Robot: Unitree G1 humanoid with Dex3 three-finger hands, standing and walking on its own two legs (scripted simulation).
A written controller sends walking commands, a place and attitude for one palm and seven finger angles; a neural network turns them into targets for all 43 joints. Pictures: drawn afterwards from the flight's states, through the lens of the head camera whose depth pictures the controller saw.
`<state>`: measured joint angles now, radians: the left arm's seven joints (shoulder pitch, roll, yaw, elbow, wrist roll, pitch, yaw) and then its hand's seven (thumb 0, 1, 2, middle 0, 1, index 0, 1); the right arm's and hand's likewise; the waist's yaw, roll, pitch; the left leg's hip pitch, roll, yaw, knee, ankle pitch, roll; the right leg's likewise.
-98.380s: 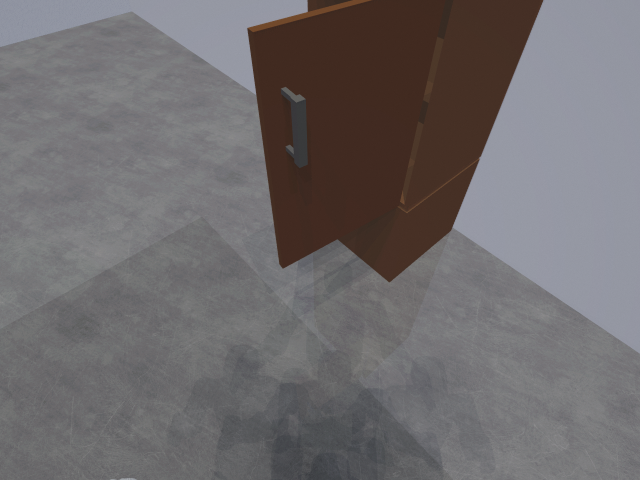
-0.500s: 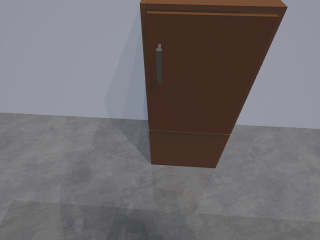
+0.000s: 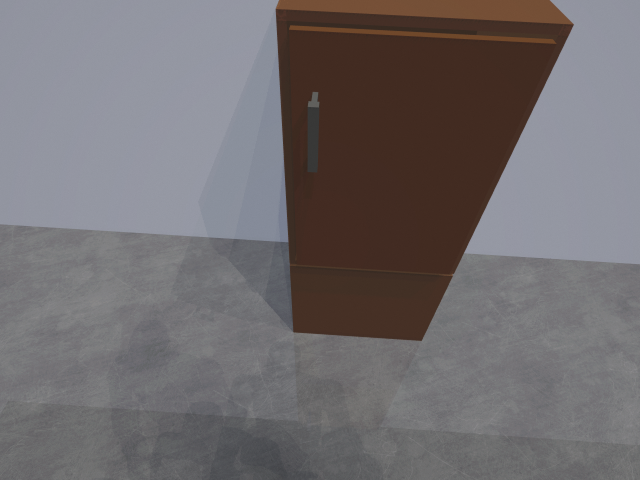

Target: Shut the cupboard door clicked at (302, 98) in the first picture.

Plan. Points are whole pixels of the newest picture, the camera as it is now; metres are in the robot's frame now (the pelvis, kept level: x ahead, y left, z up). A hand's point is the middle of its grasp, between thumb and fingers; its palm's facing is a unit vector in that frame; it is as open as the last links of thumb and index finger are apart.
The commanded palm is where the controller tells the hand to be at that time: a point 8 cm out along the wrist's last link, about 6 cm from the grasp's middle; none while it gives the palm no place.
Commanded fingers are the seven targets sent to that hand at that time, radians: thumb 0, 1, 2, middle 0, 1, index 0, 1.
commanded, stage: look to check the result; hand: left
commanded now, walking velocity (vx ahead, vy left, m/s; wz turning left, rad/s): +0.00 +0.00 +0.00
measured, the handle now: (313, 133) +0.66 +0.05 +0.08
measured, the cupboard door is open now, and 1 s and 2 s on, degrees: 0 0 0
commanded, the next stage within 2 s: stand and wait in 0.44 s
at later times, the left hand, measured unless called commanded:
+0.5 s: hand out of the picture -0.01 +0.16 -0.18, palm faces +0.05 -0.99 -0.16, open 7.4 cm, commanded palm none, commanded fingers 0.00 0.90 0.90 -0.20 -0.30 -0.20 -0.30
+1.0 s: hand out of the picture +0.01 +0.16 -0.18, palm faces +0.05 -0.98 -0.18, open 7.4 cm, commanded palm none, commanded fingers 0.00 0.90 0.90 -0.20 -0.30 -0.20 -0.30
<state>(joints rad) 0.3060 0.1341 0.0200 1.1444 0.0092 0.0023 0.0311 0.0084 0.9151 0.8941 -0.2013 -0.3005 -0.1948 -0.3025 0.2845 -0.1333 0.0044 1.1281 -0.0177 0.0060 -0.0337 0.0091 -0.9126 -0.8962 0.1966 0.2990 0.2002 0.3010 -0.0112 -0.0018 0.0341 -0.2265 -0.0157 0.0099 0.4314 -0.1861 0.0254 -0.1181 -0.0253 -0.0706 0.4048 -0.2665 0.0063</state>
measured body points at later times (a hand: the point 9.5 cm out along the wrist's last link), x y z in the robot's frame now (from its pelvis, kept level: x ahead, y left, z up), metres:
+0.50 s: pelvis +0.02 +0.00 +0.00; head +0.03 +0.00 +0.45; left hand -0.01 +0.21 -0.16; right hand +0.01 -0.22 -0.16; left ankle +0.03 +0.10 -0.74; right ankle -0.03 -0.12 -0.74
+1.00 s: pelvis +0.03 -0.01 +0.00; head +0.05 +0.00 +0.45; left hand +0.01 +0.21 -0.16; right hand +0.03 -0.23 -0.16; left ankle +0.03 +0.10 -0.74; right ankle -0.03 -0.12 -0.74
